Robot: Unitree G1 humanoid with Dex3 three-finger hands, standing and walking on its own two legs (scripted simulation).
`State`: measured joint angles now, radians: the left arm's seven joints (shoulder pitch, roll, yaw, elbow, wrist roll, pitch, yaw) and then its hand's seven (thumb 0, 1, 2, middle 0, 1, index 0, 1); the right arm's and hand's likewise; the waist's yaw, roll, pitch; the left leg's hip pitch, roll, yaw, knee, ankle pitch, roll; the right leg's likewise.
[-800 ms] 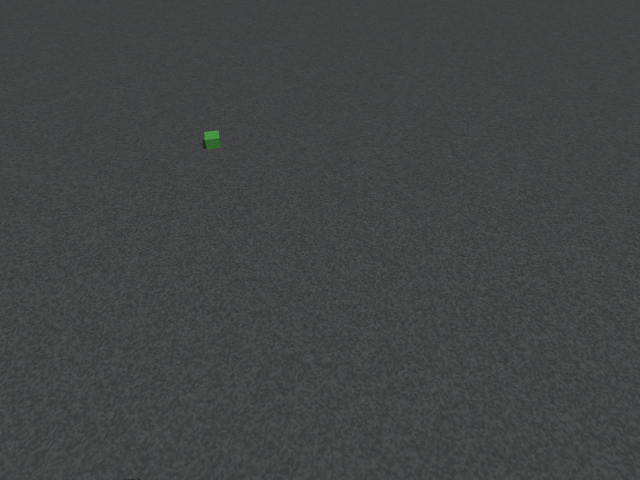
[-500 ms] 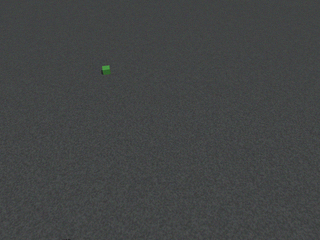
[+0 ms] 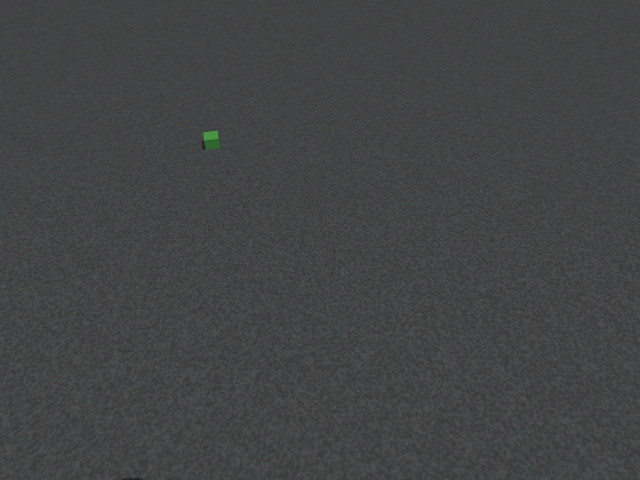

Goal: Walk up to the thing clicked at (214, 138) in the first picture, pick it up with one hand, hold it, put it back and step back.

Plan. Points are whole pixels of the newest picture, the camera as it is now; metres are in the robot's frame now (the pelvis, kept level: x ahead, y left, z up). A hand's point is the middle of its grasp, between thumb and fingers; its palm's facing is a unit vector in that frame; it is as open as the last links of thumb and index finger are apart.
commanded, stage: stand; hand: left
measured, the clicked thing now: (211, 140) +1.94 +0.62 -0.75
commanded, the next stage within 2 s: walk up in 0.32 s
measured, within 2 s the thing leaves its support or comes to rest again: neither
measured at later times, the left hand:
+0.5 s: hand out of the picture +0.07 +0.31 -0.14, palm faces -0.16 -0.89 -0.42, open 7.4 cm
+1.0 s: hand (77, 316) +0.42 +0.44 -0.12, palm faces -0.44 -0.75 -0.50, open 7.4 cm
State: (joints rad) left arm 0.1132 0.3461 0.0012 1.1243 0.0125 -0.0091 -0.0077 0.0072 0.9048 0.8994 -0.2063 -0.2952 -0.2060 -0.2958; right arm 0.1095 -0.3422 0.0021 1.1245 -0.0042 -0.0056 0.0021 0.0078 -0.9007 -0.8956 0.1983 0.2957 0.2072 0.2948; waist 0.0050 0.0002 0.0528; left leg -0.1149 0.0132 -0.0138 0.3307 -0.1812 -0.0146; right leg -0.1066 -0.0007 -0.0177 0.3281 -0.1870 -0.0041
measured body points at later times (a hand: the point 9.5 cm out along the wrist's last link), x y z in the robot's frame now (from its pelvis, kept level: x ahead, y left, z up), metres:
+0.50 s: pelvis +0.01 +0.03 -0.01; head +0.03 +0.00 +0.44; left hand +0.08 +0.35 -0.12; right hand +0.10 -0.31 -0.12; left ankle +0.01 +0.18 -0.70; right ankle +0.00 -0.11 -0.75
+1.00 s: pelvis +0.20 +0.19 -0.01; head +0.19 +0.19 +0.44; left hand +0.44 +0.48 -0.09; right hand +0.10 -0.13 -0.11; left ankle +0.19 +0.26 -0.75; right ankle +0.23 +0.05 -0.69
